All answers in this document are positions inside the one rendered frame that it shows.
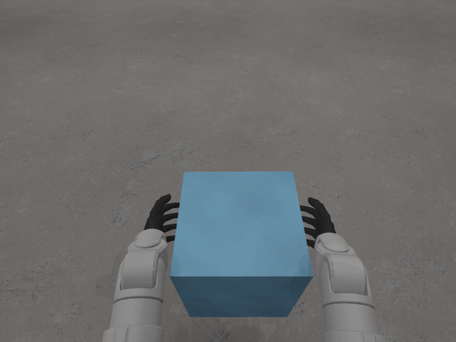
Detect right robot forearm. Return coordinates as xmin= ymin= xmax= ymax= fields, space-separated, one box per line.
xmin=313 ymin=232 xmax=386 ymax=342

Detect carton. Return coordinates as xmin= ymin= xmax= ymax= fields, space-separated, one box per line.
xmin=170 ymin=171 xmax=313 ymax=317

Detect left robot forearm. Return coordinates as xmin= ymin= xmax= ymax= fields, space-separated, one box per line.
xmin=102 ymin=229 xmax=168 ymax=342

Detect right robot hand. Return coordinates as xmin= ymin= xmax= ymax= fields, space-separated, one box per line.
xmin=300 ymin=197 xmax=336 ymax=249

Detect left robot hand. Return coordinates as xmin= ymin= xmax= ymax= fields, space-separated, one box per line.
xmin=144 ymin=194 xmax=180 ymax=243

